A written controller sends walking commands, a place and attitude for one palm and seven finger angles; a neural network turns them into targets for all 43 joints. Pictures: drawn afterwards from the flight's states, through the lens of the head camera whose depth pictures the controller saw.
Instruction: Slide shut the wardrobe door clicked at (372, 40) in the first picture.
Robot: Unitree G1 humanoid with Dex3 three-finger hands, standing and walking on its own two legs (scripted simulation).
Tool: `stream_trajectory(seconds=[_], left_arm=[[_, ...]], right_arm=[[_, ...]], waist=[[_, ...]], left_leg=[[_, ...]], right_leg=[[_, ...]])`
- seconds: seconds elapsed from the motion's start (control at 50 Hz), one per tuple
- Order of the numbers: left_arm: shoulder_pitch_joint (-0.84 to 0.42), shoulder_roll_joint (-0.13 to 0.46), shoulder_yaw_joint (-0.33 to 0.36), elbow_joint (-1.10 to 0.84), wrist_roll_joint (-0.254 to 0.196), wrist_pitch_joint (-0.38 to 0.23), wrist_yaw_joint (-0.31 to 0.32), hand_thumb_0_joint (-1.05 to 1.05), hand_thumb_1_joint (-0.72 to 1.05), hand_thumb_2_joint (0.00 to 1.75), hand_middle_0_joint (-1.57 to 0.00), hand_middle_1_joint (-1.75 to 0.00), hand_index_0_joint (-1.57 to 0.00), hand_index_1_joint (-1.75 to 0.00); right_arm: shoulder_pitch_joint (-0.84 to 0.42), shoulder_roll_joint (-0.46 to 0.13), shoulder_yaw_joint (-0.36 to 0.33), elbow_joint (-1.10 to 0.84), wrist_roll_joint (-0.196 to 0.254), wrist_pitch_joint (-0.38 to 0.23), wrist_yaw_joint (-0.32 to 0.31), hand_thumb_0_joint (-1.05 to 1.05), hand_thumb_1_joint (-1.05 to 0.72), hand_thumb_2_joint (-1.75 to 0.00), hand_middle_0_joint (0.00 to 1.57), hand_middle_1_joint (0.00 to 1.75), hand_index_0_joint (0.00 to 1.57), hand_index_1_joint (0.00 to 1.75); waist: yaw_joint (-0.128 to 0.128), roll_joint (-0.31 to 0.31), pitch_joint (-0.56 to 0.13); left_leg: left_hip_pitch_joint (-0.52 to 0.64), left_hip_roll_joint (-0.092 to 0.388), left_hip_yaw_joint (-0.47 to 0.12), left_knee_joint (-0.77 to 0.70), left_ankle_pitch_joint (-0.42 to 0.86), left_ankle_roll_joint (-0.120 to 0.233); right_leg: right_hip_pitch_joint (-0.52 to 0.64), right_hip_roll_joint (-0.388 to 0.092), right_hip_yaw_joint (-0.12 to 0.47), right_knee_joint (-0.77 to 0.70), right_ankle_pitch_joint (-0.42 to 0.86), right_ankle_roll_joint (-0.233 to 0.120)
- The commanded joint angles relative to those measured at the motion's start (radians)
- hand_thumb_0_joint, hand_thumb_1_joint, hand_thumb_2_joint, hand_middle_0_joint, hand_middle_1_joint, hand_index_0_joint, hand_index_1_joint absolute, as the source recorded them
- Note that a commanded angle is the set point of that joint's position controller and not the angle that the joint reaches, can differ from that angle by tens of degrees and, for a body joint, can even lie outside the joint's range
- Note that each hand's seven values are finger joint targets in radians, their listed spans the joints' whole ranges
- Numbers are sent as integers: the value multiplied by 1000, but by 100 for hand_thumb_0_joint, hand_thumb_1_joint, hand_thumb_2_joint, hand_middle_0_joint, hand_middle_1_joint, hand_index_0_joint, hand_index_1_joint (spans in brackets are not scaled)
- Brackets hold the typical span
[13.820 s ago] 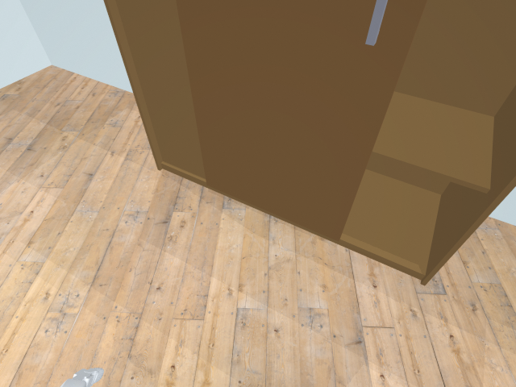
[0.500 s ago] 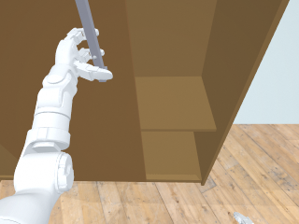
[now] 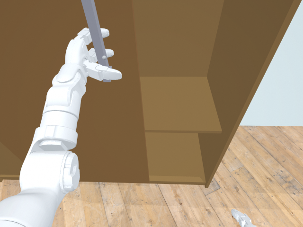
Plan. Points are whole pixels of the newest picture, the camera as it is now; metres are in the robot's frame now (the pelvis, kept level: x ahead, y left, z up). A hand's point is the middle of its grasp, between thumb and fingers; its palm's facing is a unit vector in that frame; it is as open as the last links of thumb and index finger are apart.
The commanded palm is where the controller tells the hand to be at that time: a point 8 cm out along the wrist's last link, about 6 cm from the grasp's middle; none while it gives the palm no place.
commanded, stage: slide the fingers in behind the handle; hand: left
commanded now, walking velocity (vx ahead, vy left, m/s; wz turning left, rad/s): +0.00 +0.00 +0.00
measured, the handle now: (100, 39) +0.51 +0.14 +0.27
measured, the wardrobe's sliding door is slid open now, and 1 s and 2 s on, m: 0.37 0.37 0.37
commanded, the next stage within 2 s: grip the handle and tug to test in 0.18 s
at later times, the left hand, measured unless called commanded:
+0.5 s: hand (105, 58) +0.45 +0.12 +0.25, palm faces +0.00 -1.00 +0.00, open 12.9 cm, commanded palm +0.43 +0.17 +0.25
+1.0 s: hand (106, 56) +0.45 +0.12 +0.25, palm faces +0.00 -1.00 -0.01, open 5.7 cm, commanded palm +0.42 +0.17 +0.25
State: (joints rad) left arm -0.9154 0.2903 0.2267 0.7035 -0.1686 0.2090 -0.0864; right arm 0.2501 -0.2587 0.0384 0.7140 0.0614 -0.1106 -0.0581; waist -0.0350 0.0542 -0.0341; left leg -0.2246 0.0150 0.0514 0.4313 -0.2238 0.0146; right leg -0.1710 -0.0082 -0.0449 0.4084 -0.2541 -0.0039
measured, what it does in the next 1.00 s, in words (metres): stands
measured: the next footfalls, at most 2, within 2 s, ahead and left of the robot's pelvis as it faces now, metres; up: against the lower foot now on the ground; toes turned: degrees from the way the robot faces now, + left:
none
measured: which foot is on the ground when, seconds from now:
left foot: down 0.00-1.00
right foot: down 0.00-1.00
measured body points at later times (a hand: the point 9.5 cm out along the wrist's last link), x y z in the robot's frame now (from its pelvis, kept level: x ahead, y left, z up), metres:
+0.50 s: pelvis +0.00 +0.00 +0.00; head -0.01 -0.01 +0.45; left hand +0.44 +0.18 +0.25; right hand +0.12 -0.25 -0.11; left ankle +0.00 +0.11 -0.74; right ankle -0.03 -0.12 -0.74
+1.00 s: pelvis +0.00 +0.00 +0.00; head +0.00 -0.02 +0.45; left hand +0.45 +0.17 +0.25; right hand +0.11 -0.25 -0.12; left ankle +0.00 +0.11 -0.74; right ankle -0.03 -0.12 -0.74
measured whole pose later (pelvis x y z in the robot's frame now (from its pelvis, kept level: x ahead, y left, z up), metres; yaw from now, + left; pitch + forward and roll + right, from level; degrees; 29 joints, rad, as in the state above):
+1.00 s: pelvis +0.00 +0.00 +0.00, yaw +0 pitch +1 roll +0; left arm -0.91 0.29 0.22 0.68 -0.16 0.21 -0.06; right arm 0.28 -0.26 0.03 0.73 0.06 -0.12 -0.05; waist -0.04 0.06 -0.03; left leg -0.21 0.02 0.06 0.42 -0.22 0.01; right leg -0.16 -0.01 -0.04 0.40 -0.25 -0.01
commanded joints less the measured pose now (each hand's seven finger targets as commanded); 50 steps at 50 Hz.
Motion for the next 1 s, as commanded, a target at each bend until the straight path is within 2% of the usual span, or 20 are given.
stream_trajectory(seconds=[0.0,0.08,0.1,0.16,0.2,0.26,0.38,0.4,0.48,0.52,0.56,0.62,0.66,0.7,0.72,0.76,0.82,0.86,0.92,0.98], left_arm=[[-560,203,27,-235,9,-86,14,0,-50,30,-30,-120,-30,-120],[-524,239,71,-243,9,-89,15,0,-50,30,-30,-120,-30,-120],[-528,210,48,-279,6,-90,11,0,-50,30,-30,-120,-30,-120],[-458,197,48,-274,3,-72,12,0,-50,30,-30,-120,-30,-120],[-465,163,21,-279,-2,-52,13,0,-50,30,-30,-120,-30,-120],[-478,187,31,-283,4,-37,27,0,-50,30,-30,-120,-30,-120],[-531,159,7,-294,4,-49,40,0,-22,42,-33,-124,-33,-124],[-540,191,32,-282,4,-51,43,0,-17,44,-33,-125,-33,-125],[-550,171,14,-268,9,-63,38,0,1,52,-35,-127,-35,-127],[-568,183,22,-252,4,-70,35,0,11,56,-36,-129,-36,-129],[-540,207,40,-247,5,-77,33,0,20,60,-38,-130,-38,-130],[-578,166,2,-251,9,-82,27,0,34,66,-39,-132,-39,-132],[-548,180,16,-249,8,-83,29,0,43,70,-40,-133,-40,-133],[-561,193,25,-248,6,-85,28,0,53,74,-41,-135,-41,-135],[-575,159,-3,-262,6,-86,23,0,57,76,-42,-135,-42,-135],[-549,154,-7,-264,5,-86,24,0,67,80,-43,-137,-43,-137],[-571,133,-19,-264,1,-80,25,0,81,86,-44,-139,-44,-139],[-533,197,35,-227,3,-74,29,0,90,90,-45,-140,-45,-140],[-547,163,5,-266,5,-79,21,0,90,90,-45,-140,-45,-140],[-509,181,29,-300,0,-80,19,0,90,90,-45,-140,-45,-140]], right_arm=[[-36,-121,-51,-128,-3,-48,-12,0,-90,-90,20,30,20,30],[-27,-127,-56,-132,-5,-49,-9,0,-90,-90,20,30,20,30],[-34,-123,-58,-139,-5,-52,-8,0,-90,-90,20,30,20,30],[-35,-124,-59,-137,-6,-48,-3,0,-90,-90,20,30,20,30],[-44,-122,-58,-139,1,-46,-3,0,-90,-90,20,30,20,30],[-47,-125,-56,-131,-1,-39,-7,0,-90,-90,20,30,20,30],[-51,-118,-52,-128,-2,-46,-10,0,-90,-90,20,30,20,30],[-42,-122,-54,-123,-5,-47,-11,0,-90,-90,20,30,20,30],[-45,-117,-52,-125,-2,-49,-12,0,-90,-90,20,30,20,30],[-38,-121,-53,-121,-5,-54,-14,0,-90,-90,20,30,20,30],[-40,-124,-54,-123,-5,-52,-13,0,-90,-90,20,30,20,30],[-39,-117,-51,-123,-2,-58,-13,0,-90,-90,20,30,20,30],[-36,-121,-54,-122,-5,-57,-11,0,-90,-90,20,30,20,30],[-35,-123,-54,-122,-3,-59,-13,0,-90,-90,20,30,20,30],[-38,-119,-55,-125,-1,-61,-11,0,-90,-90,20,30,20,30],[-38,-121,-56,-124,-3,-60,-9,0,-90,-90,20,30,20,30],[-35,-121,-58,-119,-1,-67,-9,0,-90,-90,20,30,20,30],[-25,-129,-58,-110,-6,-60,-10,0,-90,-90,20,30,20,30],[-37,-120,-57,-123,-1,-63,-9,0,-90,-90,20,30,20,30],[-39,-122,-58,-132,-3,-60,-4,0,-90,-90,20,30,20,30]], waist=[[-15,-66,-321],[-1,-62,-356],[-4,-54,-372],[9,-67,-343],[-3,-73,-308],[1,-52,-280],[-15,-59,-297],[-14,-73,-303],[-17,-37,-308],[-21,-85,-311],[-8,-70,-315],[-24,-42,-311],[-11,-47,-320],[-17,-68,-321],[-23,-61,-320],[-15,-50,-320],[-27,-68,-315],[-10,-82,-313],[-16,-52,-328],[-2,-47,-357]], left_leg=[[202,-11,-44,-10,293,36],[225,-7,-49,-7,342,33],[241,-6,-47,-6,359,32],[230,-3,-48,-6,378,29],[220,-4,-43,-11,338,32],[201,-4,-44,-20,288,30],[221,-3,-49,-22,272,31],[218,-3,-51,-23,266,31],[233,-3,-48,-20,270,30],[220,-4,-48,-20,264,33],[215,-5,-46,-20,270,31],[231,-6,-45,-17,271,32],[224,-7,-45,-16,286,30],[221,-6,-47,-19,278,32],[233,-6,-44,-16,282,33],[233,-6,-47,-15,292,31],[243,-5,-53,-12,292,33],[214,-9,-48,-14,279,34],[233,-9,-45,-12,297,34],[241,-10,-43,-7,350,33]], right_leg=[[24,20,13,-31,360,-16],[47,23,11,-24,393,-21],[49,23,10,-22,407,-19],[54,25,1,-24,406,-22],[24,28,3,-33,384,-17],[13,26,3,-44,319,-20],[1,27,9,-47,306,-17],[5,28,9,-48,302,-17],[-5,26,14,-49,305,-18],[6,27,12,-47,313,-16],[24,23,13,-47,313,-19],[-1,25,16,-47,321,-17],[22,23,12,-46,330,-20],[19,25,13,-45,332,-17],[8,26,13,-44,338,-16],[17,24,9,-44,330,-21],[-7,29,10,-43,335,-17],[19,25,9,-47,327,-18],[19,25,13,-41,352,-18],[50,25,12,-30,407,-20]])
